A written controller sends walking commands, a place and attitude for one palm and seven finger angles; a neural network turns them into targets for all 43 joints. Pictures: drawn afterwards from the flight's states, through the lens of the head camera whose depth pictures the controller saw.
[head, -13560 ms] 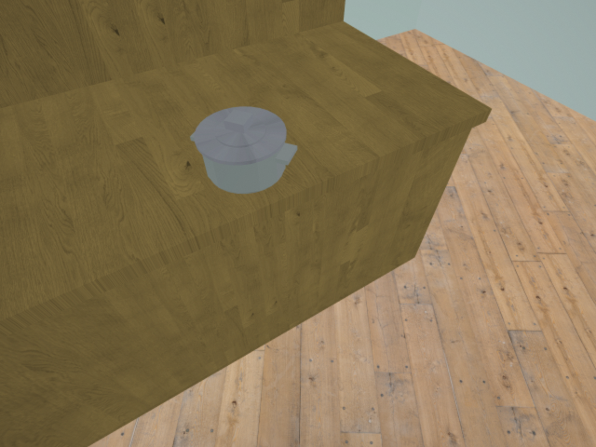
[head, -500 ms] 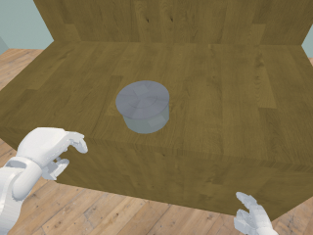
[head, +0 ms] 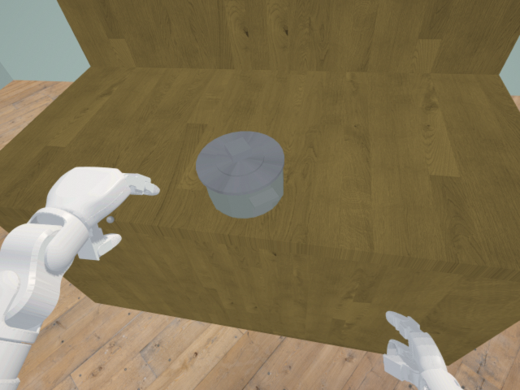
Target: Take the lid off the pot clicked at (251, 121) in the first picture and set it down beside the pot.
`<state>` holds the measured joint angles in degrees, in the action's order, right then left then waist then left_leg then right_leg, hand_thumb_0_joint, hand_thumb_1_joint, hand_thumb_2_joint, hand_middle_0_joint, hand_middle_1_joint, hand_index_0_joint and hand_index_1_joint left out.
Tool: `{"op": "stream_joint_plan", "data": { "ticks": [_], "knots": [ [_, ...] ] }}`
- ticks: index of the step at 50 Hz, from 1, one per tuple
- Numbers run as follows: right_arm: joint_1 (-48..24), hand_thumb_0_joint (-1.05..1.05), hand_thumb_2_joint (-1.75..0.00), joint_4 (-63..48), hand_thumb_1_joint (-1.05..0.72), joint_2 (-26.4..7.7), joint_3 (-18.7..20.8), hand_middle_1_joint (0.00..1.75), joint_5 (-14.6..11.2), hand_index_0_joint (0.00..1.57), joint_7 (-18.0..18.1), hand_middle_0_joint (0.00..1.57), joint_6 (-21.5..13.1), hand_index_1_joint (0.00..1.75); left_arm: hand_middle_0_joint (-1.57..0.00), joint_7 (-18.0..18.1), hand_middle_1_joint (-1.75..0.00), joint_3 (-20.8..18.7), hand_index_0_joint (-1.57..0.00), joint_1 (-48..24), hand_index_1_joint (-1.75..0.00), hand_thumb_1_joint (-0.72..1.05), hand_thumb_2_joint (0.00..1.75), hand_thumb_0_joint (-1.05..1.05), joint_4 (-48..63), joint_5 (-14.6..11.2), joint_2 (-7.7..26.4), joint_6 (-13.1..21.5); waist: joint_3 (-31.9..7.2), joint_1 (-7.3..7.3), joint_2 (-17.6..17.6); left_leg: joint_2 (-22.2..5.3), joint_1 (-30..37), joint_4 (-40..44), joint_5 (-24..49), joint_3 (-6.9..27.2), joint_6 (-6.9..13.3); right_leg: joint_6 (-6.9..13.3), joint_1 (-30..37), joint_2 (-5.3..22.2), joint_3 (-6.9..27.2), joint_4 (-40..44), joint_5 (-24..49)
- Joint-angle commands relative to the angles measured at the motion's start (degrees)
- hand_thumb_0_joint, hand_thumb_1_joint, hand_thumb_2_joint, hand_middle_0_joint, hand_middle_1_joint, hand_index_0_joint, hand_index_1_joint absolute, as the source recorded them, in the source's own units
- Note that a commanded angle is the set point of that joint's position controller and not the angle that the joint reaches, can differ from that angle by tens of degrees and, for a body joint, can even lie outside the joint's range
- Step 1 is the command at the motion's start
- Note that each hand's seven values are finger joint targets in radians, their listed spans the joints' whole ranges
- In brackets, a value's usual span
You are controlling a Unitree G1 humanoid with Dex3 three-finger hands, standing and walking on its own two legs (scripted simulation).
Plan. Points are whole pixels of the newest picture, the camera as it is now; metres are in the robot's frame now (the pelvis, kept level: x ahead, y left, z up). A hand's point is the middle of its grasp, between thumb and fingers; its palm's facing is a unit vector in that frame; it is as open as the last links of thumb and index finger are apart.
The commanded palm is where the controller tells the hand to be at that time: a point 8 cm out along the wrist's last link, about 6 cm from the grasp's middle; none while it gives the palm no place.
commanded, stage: move the open hand above the knob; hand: left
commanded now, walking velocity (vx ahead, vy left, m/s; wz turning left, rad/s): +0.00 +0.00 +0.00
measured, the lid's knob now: (238, 149) +0.53 +0.10 +0.07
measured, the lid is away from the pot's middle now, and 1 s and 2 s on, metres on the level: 0.00 0.00 0.00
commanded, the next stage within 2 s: none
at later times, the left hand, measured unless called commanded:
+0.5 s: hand (152, 189) +0.36 +0.20 +0.13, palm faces -0.23 -0.01 -0.97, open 10.0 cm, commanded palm +0.35 +0.20 +0.20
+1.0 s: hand (187, 163) +0.42 +0.16 +0.13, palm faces -0.22 -0.01 -0.98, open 10.0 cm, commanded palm +0.41 +0.16 +0.20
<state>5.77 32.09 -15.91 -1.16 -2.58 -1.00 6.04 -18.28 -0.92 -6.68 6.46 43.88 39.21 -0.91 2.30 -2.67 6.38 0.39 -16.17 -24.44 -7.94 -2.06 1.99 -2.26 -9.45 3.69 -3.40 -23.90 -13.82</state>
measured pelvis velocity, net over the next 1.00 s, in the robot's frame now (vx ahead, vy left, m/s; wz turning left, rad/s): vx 0.02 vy -0.01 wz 0.00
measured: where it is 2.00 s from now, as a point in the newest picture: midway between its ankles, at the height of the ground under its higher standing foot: outside the picture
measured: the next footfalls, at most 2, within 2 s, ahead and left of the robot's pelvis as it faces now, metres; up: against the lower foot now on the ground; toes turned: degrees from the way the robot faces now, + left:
none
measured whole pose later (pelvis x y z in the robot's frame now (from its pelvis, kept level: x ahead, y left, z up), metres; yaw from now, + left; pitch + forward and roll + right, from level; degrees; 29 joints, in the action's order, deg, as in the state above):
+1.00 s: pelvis +0.02 -0.01 +0.00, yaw +0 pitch +2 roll +0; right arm 7.4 33.8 -16.5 -0.4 -4.1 -2.0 8.2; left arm -21.5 11.5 -32.9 -14.0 47.6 31.6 -8.1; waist 0.7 0.5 5.8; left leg 0.1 -18.5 -26.4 -10.3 -2.1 1.0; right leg -1.5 -12.7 3.6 -3.1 -27.8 -17.3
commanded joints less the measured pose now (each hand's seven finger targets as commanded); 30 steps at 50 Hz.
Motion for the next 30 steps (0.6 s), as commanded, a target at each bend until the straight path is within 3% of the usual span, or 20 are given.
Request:
{"op": "stream_joint_plan", "data": {
  "ticks": [1, 3, 7, 9, 12, 13, 16, 20, 22, 23, 26, 27, 29, 30],
  "knots": [
    [-7.76, 0.0, -0.9, -8.78, -0.9, -6.43, 2.21, 0.3, -0.44, 0.2, 0.53, 0.2, -2.23, 0.3, -0.84, 0.6, -0.08, -7.0, -0.84, -20.61, -0.08, -0.28, 1.4, 0.0, 5.05, -0.05, 12.49, -2.63, -13.61, 0.82, -1.93, 0.63, 10.85, 3.64, 1.29, 3.5, 0.05, 3.13, -3.56, -4.4, -1.16, 3.33, 2.78],
    [-8.05, 0.0, -0.9, -9.34, -0.9, -6.3, 2.14, 0.3, -0.32, 0.2, 0.29, 0.2, -2.56, 0.3, -0.84, -0.64, -0.08, -5.9, -0.84, -21.16, -0.08, -0.28, 1.4, 0.0, 6.12, 0.09, 12.0, -3.17, -17.24, 0.77, -2.03, 1.1, 12.64, 2.63, 3.99, 3.01, 0.51, 3.24, -2.17, -4.5, -0.81, 2.86, 5.2],
    [-7.76, 0.0, -0.9, -9.28, -0.9, -6.75, 2.31, 0.3, -0.42, 0.2, 0.33, 0.2, -2.7, 0.3, -0.84, -1.91, -0.08, -7.69, -0.84, -23.43, -0.08, -0.28, 1.4, 0.0, 4.57, 0.79, 14.33, -3.75, -15.9, 1.15, -2.58, 1.57, 12.06, 1.05, 4.61, 3.02, 0.7, 3.38, -2.43, -4.53, -0.43, 2.33, 7.39],
    [-7.33, 0.0, -0.9, -8.49, -0.9, -6.61, 2.12, 0.3, -0.61, 0.2, 0.62, 0.2, -2.0, 0.3, -0.84, -2.88, -0.08, -5.3, -0.84, -27.48, -0.08, -0.28, 1.4, 0.0, 1.47, 1.23, 13.0, -3.99, -14.64, 1.64, -3.89, 1.69, 11.19, 2.01, 3.14, 2.63, 0.6, 2.96, -2.86, -4.35, -0.82, 2.97, 6.26],
    [-7.06, 0.0, -0.9, -8.95, -0.9, -6.87, 2.36, 0.3, -0.61, 0.2, 0.58, 0.2, -2.59, 0.3, -0.84, -2.98, -0.08, -6.97, -0.84, -29.36, -0.08, -0.28, 1.4, 0.0, 2.7, 1.07, 14.65, -3.04, -17.12, 1.44, -3.23, 1.9, 12.72, 0.62, 4.92, 2.64, 0.99, 3.39, -2.07, -4.39, -0.32, 2.17, 8.56],
    [-7.12, 0.0, -0.9, -8.71, -0.9, -6.36, 2.12, 0.3, -0.36, 0.2, 0.53, 0.2, -2.46, 0.3, -0.84, -3.32, -0.08, -5.81, -0.84, -30.57, -0.08, -0.28, 1.4, 0.0, 2.96, 1.23, 13.73, -2.58, -19.01, 1.31, -1.83, 2.07, 13.42, 1.07, 6.59, 2.26, 0.98, 3.3, -0.97, -4.23, -0.45, 2.13, 9.46],
    [-6.56, 0.0, -0.9, -8.38, -0.9, -6.59, 2.4, 0.3, -0.58, 0.2, 0.24, 0.2, -1.88, 0.3, -0.84, -3.24, -0.08, -4.05, -0.84, -31.1, -0.08, -0.28, 1.4, 0.0, 0.03, 1.38, 11.46, -2.9, -16.12, 1.63, -3.48, 1.91, 12.03, 1.27, 6.03, 2.25, 0.68, 3.18, -2.39, -4.17, -0.86, 2.07, 9.72],
    [-5.98, 0.0, -0.9, -8.64, -0.9, -6.86, 2.64, 0.3, -0.68, 0.2, -0.03, 0.2, -1.59, 0.3, -0.84, -2.89, -0.08, -5.76, -0.84, -32.22, -0.08, -0.28, 1.4, 0.0, -1.25, 1.96, 13.38, -3.35, -17.82, 1.22, -4.9, 2.05, 11.89, 0.78, 6.75, 1.58, 1.07, 3.19, -1.21, -4.03, -0.41, 1.76, 11.14],
    [-6.02, 0.0, -0.9, -8.81, -0.9, -7.03, 2.77, 0.3, -0.79, 0.2, -0.22, 0.2, -1.73, 0.3, -0.84, -2.46, -0.08, -6.5, -0.84, -32.6, -0.08, -0.28, 1.4, 0.0, -1.17, 1.84, 13.69, -3.52, -18.47, 1.38, -3.79, 2.04, 12.34, -0.32, 8.32, 1.64, 1.25, 3.44, -0.97, -4.02, -0.1, 1.11, 13.21],
    [-5.83, 0.0, -0.9, -8.54, -0.9, -6.59, 2.32, 0.3, -0.7, 0.2, -0.23, 0.2, -1.43, 0.3, -0.84, -2.83, -0.08, -4.55, -0.84, -33.3, -0.08, -0.28, 1.4, 0.0, -3.48, 1.95, 12.04, -3.75, -18.46, 1.58, -5.08, 2.21, 11.69, 0.34, 8.05, 1.38, 1.15, 3.19, -0.68, -4.07, -0.45, 1.21, 12.77],
    [-5.72, 0.0, -0.9, -8.42, -0.9, -6.87, 2.67, 0.3, -1.03, 0.2, -0.09, 0.2, -1.18, 0.3, -0.84, -2.85, -0.08, -3.65, -0.84, -36.34, -0.08, -0.28, 1.4, 0.0, -3.61, 2.02, 11.77, -3.86, -17.83, 1.94, -4.15, 2.15, 11.66, 0.36, 7.22, 1.41, 1.11, 3.16, -1.72, -3.93, -0.27, 1.18, 12.32],
    [-5.62, 0.0, -0.9, -8.71, -0.9, -6.91, 2.87, 0.3, -1.13, 0.2, -0.27, 0.2, -1.34, 0.3, -0.84, -2.81, -0.08, -2.71, -0.84, -35.71, -0.08, -0.28, 1.4, 0.0, -3.32, 1.58, 10.12, -4.07, -17.97, 2.36, -4.1, 2.11, 12.31, -0.39, 7.88, 1.67, 1.35, 3.35, -2.15, -4.13, -0.29, 0.94, 13.06],
    [-5.24, 0.0, -0.9, -8.49, -0.9, -6.85, 2.92, 0.3, -1.0, 0.2, -0.23, 0.2, -1.24, 0.3, -0.84, -2.91, -0.08, -3.52, -0.84, -37.14, -0.08, -0.28, 1.4, 0.0, -2.87, 2.04, 11.87, -3.88, -19.39, 2.01, -4.13, 2.1, 12.69, -0.09, 8.61, 1.4, 1.31, 3.24, -1.25, -4.01, -0.24, 0.93, 13.7],
    [-5.38, 0.0, -0.9, -8.34, -0.9, -6.76, 2.77, 0.3, -1.05, 0.2, -0.23, 0.2, -1.2, 0.3, -0.84, -2.95, -0.08, -1.93, -0.84, -37.88, -0.08, -0.28, 1.4, 0.0, -3.44, 2.22, 10.15, -3.96, -19.31, 2.29, -3.61, 2.29, 12.73, -0.21, 9.25, 1.49, 1.23, 3.31, -1.55, -4.05, -0.33, 0.6, 14.26]
  ]
}}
